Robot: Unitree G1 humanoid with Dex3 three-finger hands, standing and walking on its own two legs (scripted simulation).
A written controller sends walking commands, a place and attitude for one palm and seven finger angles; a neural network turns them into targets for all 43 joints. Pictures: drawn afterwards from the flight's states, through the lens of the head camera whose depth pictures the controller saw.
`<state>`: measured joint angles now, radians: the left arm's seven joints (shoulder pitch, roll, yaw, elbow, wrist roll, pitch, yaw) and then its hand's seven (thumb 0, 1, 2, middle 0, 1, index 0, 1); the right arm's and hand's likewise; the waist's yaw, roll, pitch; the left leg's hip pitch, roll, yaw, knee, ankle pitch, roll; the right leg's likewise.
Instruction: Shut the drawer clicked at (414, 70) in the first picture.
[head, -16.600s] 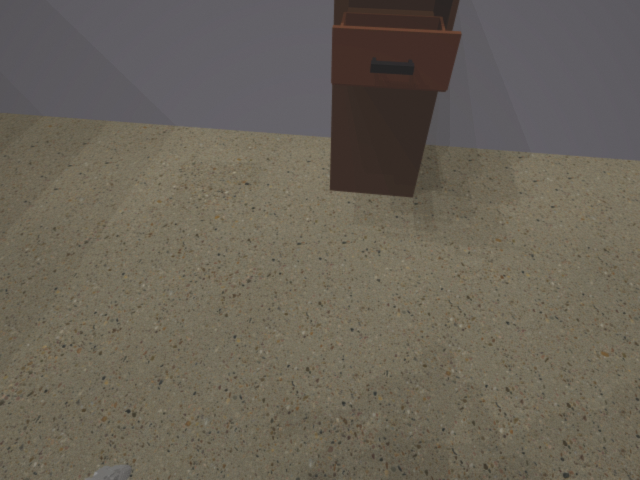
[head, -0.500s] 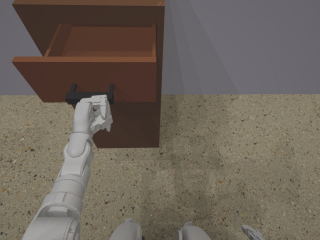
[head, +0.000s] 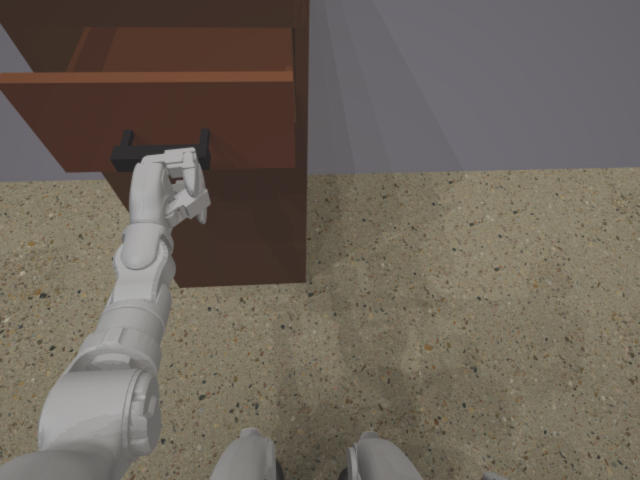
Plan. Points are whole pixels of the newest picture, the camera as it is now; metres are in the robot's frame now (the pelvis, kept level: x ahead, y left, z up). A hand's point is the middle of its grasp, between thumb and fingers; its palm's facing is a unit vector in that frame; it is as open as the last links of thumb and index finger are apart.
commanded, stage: push the drawer shut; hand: left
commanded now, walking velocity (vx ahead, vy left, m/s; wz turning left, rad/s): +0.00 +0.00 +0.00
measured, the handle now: (164, 146) +0.54 +0.19 +0.06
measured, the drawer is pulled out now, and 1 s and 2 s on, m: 0.11 0.00 0.00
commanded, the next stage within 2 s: pull the fist back off the drawer in 1.12 s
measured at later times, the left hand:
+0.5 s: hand (204, 156) +0.52 +0.14 +0.06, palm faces +0.01 -1.00 -0.03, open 3.3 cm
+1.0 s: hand (201, 129) +0.57 +0.15 +0.06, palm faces +0.00 -1.00 -0.03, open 3.2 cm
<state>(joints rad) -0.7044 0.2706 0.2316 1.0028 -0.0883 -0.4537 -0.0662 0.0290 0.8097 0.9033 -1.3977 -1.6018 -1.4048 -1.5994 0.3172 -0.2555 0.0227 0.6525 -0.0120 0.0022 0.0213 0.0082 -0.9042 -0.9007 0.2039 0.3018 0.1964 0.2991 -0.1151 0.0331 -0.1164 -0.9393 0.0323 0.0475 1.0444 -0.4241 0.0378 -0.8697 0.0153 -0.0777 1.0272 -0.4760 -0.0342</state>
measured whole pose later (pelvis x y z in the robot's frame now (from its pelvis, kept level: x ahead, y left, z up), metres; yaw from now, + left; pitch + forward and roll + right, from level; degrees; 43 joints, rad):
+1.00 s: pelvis +0.00 +0.01 -0.02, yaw -2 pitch +27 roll -5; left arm -1.13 0.53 0.40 1.32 0.04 -0.40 -0.09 0.03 0.67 0.88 -1.40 -1.60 -1.40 -1.60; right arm 0.42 -0.27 0.06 0.64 -0.07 0.06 0.05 0.00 -0.90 -0.90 0.20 0.30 0.20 0.30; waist -0.25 0.06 -0.11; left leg -1.16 0.06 0.02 1.14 -0.45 0.06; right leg -1.06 0.04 -0.10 1.06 -0.47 -0.02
